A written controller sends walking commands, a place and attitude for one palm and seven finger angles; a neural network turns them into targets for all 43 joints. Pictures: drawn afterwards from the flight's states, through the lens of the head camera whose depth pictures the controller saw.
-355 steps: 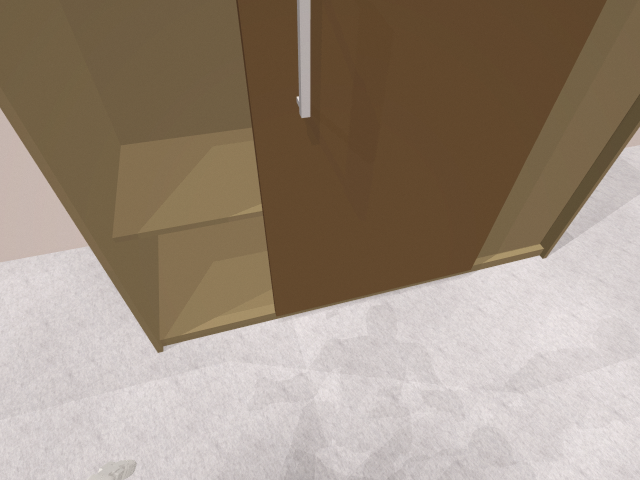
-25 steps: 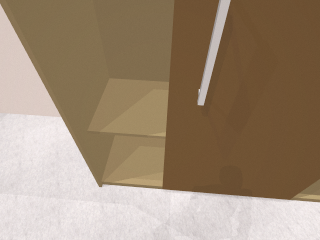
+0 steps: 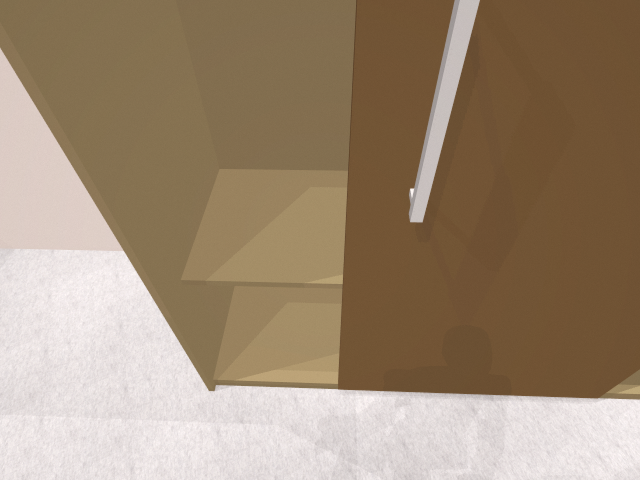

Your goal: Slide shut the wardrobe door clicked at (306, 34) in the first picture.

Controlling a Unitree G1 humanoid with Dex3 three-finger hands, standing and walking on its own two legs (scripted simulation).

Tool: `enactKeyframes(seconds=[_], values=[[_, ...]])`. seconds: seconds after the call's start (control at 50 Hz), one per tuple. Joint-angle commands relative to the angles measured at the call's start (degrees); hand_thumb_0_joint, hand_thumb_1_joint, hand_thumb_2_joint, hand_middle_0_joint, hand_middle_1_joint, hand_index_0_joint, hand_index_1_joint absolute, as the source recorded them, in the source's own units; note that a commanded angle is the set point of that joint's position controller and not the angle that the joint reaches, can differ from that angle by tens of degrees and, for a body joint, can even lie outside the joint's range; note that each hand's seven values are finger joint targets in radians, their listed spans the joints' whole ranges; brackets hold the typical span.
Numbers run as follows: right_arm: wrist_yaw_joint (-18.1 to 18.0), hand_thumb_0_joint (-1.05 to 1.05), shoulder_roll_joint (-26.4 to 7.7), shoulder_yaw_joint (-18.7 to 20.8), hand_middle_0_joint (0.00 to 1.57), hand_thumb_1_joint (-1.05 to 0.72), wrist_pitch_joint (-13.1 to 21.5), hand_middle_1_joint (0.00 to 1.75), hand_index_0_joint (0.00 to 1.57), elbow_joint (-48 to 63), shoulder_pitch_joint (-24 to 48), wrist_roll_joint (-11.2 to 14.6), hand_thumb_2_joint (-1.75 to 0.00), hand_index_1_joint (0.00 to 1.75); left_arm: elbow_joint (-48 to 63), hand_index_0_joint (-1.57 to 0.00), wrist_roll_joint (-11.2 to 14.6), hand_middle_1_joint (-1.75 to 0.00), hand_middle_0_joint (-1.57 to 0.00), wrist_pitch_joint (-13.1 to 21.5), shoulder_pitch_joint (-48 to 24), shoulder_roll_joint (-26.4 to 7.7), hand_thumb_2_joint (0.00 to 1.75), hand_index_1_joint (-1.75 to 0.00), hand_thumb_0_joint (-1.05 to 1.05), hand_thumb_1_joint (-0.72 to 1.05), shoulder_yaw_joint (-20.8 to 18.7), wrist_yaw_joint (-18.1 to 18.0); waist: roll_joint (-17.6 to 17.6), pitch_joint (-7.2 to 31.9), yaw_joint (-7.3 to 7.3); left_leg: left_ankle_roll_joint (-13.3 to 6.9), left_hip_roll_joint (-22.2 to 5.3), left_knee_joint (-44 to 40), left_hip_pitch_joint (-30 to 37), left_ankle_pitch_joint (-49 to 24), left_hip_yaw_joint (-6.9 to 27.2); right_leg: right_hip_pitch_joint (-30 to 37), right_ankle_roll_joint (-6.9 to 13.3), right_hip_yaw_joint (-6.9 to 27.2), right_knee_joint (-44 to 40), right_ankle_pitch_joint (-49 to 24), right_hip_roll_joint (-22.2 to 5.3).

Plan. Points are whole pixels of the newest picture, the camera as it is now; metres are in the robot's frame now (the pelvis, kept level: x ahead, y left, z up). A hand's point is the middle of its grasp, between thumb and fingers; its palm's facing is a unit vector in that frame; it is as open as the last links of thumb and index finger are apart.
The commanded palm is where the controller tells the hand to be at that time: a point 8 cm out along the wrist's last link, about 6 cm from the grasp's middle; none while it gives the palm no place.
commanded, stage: come to a stop and stand still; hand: right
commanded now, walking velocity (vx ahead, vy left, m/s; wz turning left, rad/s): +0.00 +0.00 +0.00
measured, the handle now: (435, 116) +0.47 -0.12 +0.23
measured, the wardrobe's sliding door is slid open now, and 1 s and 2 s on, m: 0.39 0.39 0.39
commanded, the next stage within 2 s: look again from close up in 1.16 s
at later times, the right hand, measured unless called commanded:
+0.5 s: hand out of the picture +0.01 -0.24 -0.17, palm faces -0.02 +0.98 -0.21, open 7.4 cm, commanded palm none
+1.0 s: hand out of the picture -0.05 -0.26 -0.18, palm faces -0.01 +0.99 -0.15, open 7.4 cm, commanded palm none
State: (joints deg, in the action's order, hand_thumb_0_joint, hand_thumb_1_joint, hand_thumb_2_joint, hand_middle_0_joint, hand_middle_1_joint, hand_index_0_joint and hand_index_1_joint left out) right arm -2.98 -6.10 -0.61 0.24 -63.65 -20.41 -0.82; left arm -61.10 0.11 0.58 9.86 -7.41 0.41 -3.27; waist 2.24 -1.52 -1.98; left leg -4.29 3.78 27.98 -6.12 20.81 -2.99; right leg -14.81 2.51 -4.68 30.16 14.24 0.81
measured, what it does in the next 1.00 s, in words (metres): shifts its weight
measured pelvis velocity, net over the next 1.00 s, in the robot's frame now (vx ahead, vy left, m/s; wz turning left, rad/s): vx -0.02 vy -0.10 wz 0.02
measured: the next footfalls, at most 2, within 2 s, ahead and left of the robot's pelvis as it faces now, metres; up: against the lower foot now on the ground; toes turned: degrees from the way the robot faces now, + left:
none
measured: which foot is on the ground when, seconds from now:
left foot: down 0.00-1.00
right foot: down 0.00-1.00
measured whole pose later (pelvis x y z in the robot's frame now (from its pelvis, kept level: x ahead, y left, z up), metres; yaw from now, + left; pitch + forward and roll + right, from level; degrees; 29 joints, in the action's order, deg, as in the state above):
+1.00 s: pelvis -0.02 -0.10 +0.01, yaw +1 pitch +0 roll +0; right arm -2.6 -9.7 -1.4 -0.3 -64.6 -19.8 -1.2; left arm -63.1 -0.1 1.5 14.8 -8.5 0.8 -2.2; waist 3.3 -0.9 -0.7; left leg 0.8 -3.5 25.3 -8.4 17.3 0.5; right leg -12.6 8.2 -4.3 21.2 9.3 7.4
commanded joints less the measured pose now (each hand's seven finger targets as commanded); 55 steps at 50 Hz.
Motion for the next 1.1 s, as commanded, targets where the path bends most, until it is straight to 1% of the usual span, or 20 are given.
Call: enactKeyframes(seconds=[0.0,0.1,0.12,0.14,0.16,0.18,0.2,0.22,0.26,0.3,0.34,0.38,0.4,0.52,0.64,0.72,0.78,0.82,0.96,1.08], values=[[-0.24,0.0,-6.74,1.0,0.2,-0.9,0.75,0.3,0.2,1.03,-5.28,0.11,-0.9,0.3,1.03,-0.2,-0.3,-0.3,-0.2,0.22,5.17,-5.58,0.9,-0.3,0.0,0.9,-0.48,0.29,-3.84,-1.84,0.93,3.73,-10.5,-7.2,-5.57,-20.06,9.05,4.88,1.64,9.05,-6.0,-17.17,-8.01],[0.05,0.0,-6.74,0.81,0.2,-0.9,1.13,0.3,0.2,1.76,-3.48,0.07,-0.9,0.3,0.81,-0.2,-0.55,-0.3,-0.2,0.29,5.63,-5.75,0.9,-0.3,0.0,0.9,-0.44,0.93,-0.58,-1.81,1.25,2.91,-10.75,-9.26,-5.01,-15.01,8.93,4.41,0.76,9.28,-9.2,-9.89,-6.94],[-2.18,0.0,-7.36,0.93,0.2,-0.9,2.86,0.3,0.2,2.15,-7.48,-1.1,-0.9,0.3,5.94,-0.2,-0.42,-0.3,-0.2,1.13,0.19,-7.86,0.9,-0.3,0.0,0.9,-1.14,1.28,2.29,-4.68,-0.17,7.81,-13.55,-9.73,-8.04,-49.89,15.05,1.85,-1.01,4.79,6.56,-11.46,-5.31],[-1.86,0.0,-10.3,1.48,0.2,-0.9,3.3,0.3,0.2,5.15,-4.06,-0.83,-0.9,0.3,6.93,-0.2,-0.5,-0.3,-0.2,0.12,4.75,-5.27,0.9,-0.3,0.0,0.9,-1.22,1.83,6.52,-0.62,3.24,6.9,-16.33,-7.82,-1.47,-47.16,14.77,-4.51,-0.52,6.38,7.82,4.34,-2.92],[-1.31,0.0,-9.58,1.22,0.2,-0.9,3.37,0.3,0.2,6.11,-3.15,-0.83,-0.9,0.3,6.52,-0.2,-0.69,-0.3,-0.2,-0.17,4.04,-5.29,0.9,-0.3,0.0,0.9,-1.36,1.92,2.18,-0.85,2.32,4.71,-16.43,-6.59,-1.34,-48.1,13.91,-5.59,-0.66,5.62,9.51,6.48,-2.52],[-1.22,0.0,-10.72,1.48,0.2,-0.9,3.4,0.3,0.2,6.81,-2.02,-0.64,-0.9,0.3,6.69,-0.2,-0.85,-0.3,-0.2,-0.5,5.44,-5.31,0.9,-0.3,0.0,0.9,-1.2,2.3,1.39,1.44,2.98,3.46,-16.19,-5.58,0.86,-47.65,11.37,-5.99,-0.32,4.72,10.01,5.09,-2.45],[-1.05,0.0,-10.4,1.6,0.2,-0.9,3.58,0.3,0.2,7.88,-2.03,-0.46,-0.9,0.3,7.43,-0.2,-0.8,-0.3,-0.2,-0.21,5.81,-4.91,0.9,-0.3,0.0,0.9,-1.11,2.38,0.4,3.28,3.27,0.25,-15.72,-4.18,1.57,-47.05,11.25,-5.18,-0.31,4.85,8.83,4.3,-2.17],[-0.83,0.0,-10.78,1.48,0.2,-0.9,3.44,0.3,0.2,8.51,-1.05,-0.27,-0.9,0.3,7.42,-0.2,-0.75,-0.3,-0.2,-0.05,6.14,-4.86,0.9,-0.3,0.0,0.9,-1.07,2.43,0.1,4.32,3.57,-2.13,-15.11,-3.62,1.29,-42.64,10.73,-3.42,-0.58,4.53,6.59,2.85,-1.94],[-0.64,0.0,-10.61,1.21,0.2,-0.9,2.83,0.3,0.2,9.34,0.49,-0.12,-0.9,0.3,7.13,-0.2,-0.86,-0.3,-0.2,0.17,7.52,-5.35,0.9,-0.3,0.0,0.9,-1.07,2.21,0.51,3.45,4.0,-2.17,-13.11,-3.17,-3.04,-30.96,9.85,1.5,-0.73,4.95,0.8,-1.64,-2.3],[-0.45,0.0,-9.66,1.05,0.2,-0.9,2.15,0.3,0.2,9.51,0.98,0.05,-0.9,0.3,6.58,-0.2,-1.12,-0.3,-0.2,0.49,8.02,-6.76,0.9,-0.3,0.0,0.9,-0.89,2.15,-2.34,-0.64,3.03,-0.23,-9.71,-3.4,-7.63,-18.79,8.52,2.04,0.21,7.74,-1.47,-8.11,-4.72],[-0.26,0.0,-9.82,0.9,0.2,-0.9,1.15,0.3,0.2,8.62,0.65,0.15,-0.9,0.3,5.82,-0.2,-1.12,-0.3,-0.2,0.6,7.29,-7.48,0.9,-0.3,0.0,0.9,-0.55,2.01,-5.04,-3.88,1.99,0.79,-7.44,-3.66,-7.05,-6.66,6.97,-1.92,1.63,11.73,-5.44,-5.65,-6.04],[0.02,0.0,-9.8,0.75,0.2,-0.9,0.78,0.3,0.2,7.95,-0.27,-0.1,-0.9,0.3,5.76,-0.2,-1.09,-0.3,-0.2,0.75,6.78,-8.1,0.9,-0.3,0.0,0.9,-0.44,2.08,-3.6,-6.32,0.93,1.15,-6.57,-4.41,-6.07,-1.25,6.3,-5.51,2.47,13.73,-8.76,-0.99,-6.42],[0.12,0.0,-9.81,0.74,0.2,-0.9,0.62,0.3,0.2,7.77,-0.55,-0.04,-0.9,0.3,5.71,-0.2,-1.11,-0.3,-0.2,0.78,6.88,-8.53,0.9,-0.3,0.0,0.9,-0.46,2.11,-3.1,-6.29,0.96,1.1,-6.49,-4.37,-6.17,0.51,6.49,-5.76,2.36,14.21,-9.94,2.23,-6.32],[0.64,0.0,-9.79,0.82,0.2,-0.9,0.0,0.3,0.2,7.06,-0.84,-0.3,-0.9,0.3,4.34,-0.2,-1.11,-0.3,-0.2,1.0,7.83,-9.71,0.9,-0.3,0.0,0.9,-0.91,1.93,-4.64,-2.88,0.63,1.5,-6.1,-1.69,-5.85,1.41,4.61,-4.69,3.41,18.64,-16.65,12.75,-8.16],[0.83,0.0,-9.17,0.58,0.2,-0.9,0.13,0.3,0.2,5.11,-1.22,-0.37,-0.9,0.3,2.46,-0.2,-0.83,-0.3,-0.2,1.31,8.67,-8.97,0.9,-0.3,0.0,0.9,-1.04,1.7,-3.53,-0.83,1.03,1.79,-6.76,-3.0,-6.81,-0.85,4.86,-0.84,2.96,18.33,-17.37,9.48,-8.23],[0.73,0.0,-8.92,0.42,0.2,-0.9,0.37,0.3,0.2,3.51,-1.72,-0.29,-0.9,0.3,1.05,-0.2,-0.59,-0.3,-0.2,1.73,9.22,-8.41,0.9,-0.3,0.0,0.9,-0.87,1.46,-4.47,0.26,1.3,2.09,-7.53,-4.13,-7.28,-3.3,5.06,2.87,2.4,17.44,-16.66,2.02,-8.16],[0.56,0.0,-8.79,0.24,0.2,-0.9,0.47,0.3,0.2,2.16,-2.52,-0.26,-0.9,0.3,0.23,-0.2,-0.42,-0.3,-0.2,1.85,9.67,-8.03,0.9,-0.3,0.0,0.9,-0.71,1.3,-2.95,0.47,1.4,2.43,-8.01,-5.23,-7.15,-4.61,4.93,5.16,2.03,16.91,-15.74,-3.07,-8.12],[0.49,0.0,-8.45,0.17,0.2,-0.9,0.41,0.3,0.2,1.54,-2.72,-0.24,-0.9,0.3,-0.11,-0.2,-0.43,-0.3,-0.2,1.9,9.65,-8.14,0.9,-0.3,0.0,0.9,-0.76,1.24,-3.47,0.03,1.61,2.62,-8.35,-5.39,-7.25,-5.39,4.99,5.52,1.5,16.27,-15.75,-4.67,-7.91],[0.25,0.0,-7.94,0.17,0.2,-0.9,-0.19,0.3,0.2,-0.37,-4.39,-0.34,-0.9,0.3,-1.01,-0.2,-0.33,-0.3,-0.2,1.7,9.41,-8.85,0.9,-0.3,0.0,0.9,-0.98,0.83,-5.83,-0.79,1.64,3.36,-7.95,-3.49,-9.58,-3.05,4.5,8.37,-1.08,17.27,-18.13,-4.92,-8.88],[0.26,0.0,-8.02,0.19,0.2,-0.9,-0.04,0.3,0.2,-0.81,-4.38,-0.44,-0.9,0.3,-1.22,-0.2,-0.35,-0.3,-0.2,1.51,8.89,-8.52,0.9,-0.3,0.0,0.9,-0.88,1.01,-1.58,-1.89,1.48,3.13,-8.58,-5.32,-8.06,-5.04,5.23,6.09,-1.06,16.52,-17.79,-3.16,-8.21]])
